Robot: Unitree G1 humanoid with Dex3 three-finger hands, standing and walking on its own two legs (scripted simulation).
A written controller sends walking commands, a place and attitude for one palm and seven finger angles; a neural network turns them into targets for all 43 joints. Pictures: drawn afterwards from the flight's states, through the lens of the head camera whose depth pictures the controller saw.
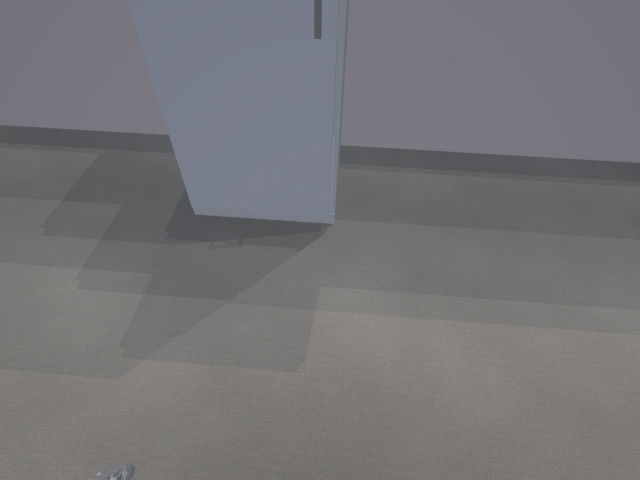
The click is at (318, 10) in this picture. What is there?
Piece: fridge door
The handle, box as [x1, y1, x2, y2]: [314, 0, 321, 38]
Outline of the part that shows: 314,0 314,38 320,38 321,0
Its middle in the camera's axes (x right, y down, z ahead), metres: -0.01 -0.69 +0.98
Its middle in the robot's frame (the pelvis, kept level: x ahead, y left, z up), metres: +1.22 +0.07 +0.22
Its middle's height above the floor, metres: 0.99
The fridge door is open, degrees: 0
